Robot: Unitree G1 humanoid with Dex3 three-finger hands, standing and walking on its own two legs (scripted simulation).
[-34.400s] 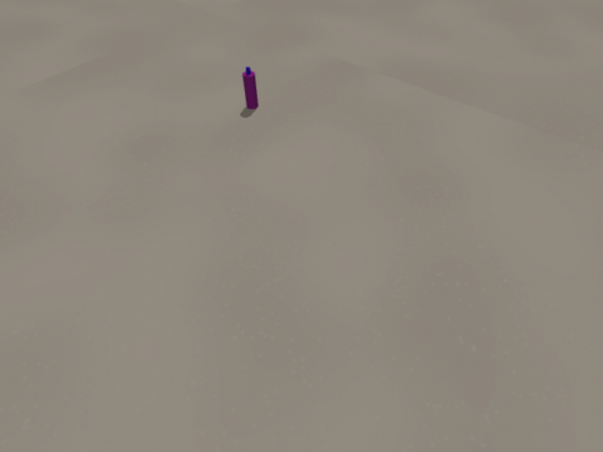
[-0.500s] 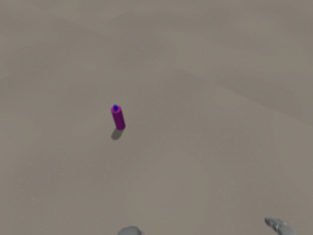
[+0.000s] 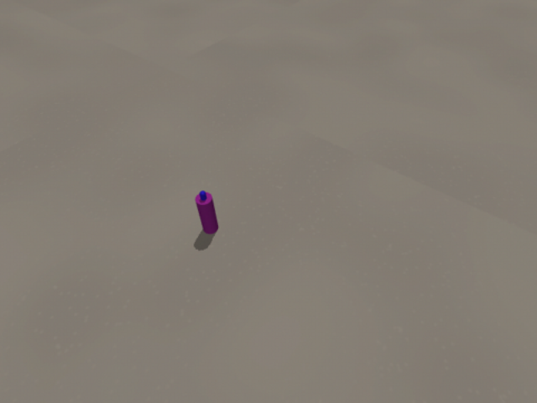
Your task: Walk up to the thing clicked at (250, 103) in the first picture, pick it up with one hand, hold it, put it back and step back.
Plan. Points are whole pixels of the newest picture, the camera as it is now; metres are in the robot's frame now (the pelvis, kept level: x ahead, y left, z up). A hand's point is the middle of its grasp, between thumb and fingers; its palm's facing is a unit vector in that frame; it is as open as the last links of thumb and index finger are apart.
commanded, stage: step back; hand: left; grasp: from the side
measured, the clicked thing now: (206, 211) +0.97 +0.28 -0.64
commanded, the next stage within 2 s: stand in 0.42 s
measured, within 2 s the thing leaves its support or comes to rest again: neither
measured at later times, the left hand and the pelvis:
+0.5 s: hand out of the picture +0.14 +0.27 -0.14, palm faces +0.03 -0.94 -0.34, open 7.4 cm; pelvis +0.05 +0.01 +0.01, yaw +1 degrees
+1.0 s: hand out of the picture +0.10 +0.26 -0.14, palm faces +0.00 -0.94 -0.33, open 7.4 cm; pelvis +0.03 +0.01 +0.02, yaw +1 degrees
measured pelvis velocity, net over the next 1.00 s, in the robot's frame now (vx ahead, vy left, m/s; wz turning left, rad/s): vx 0.03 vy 0.01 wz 0.01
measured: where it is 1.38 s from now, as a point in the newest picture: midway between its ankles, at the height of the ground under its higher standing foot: outside the picture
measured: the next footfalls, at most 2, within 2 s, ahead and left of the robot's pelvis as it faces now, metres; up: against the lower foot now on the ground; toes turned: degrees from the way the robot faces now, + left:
none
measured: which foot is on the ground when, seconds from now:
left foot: down 0.00-1.00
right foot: down 0.00-1.00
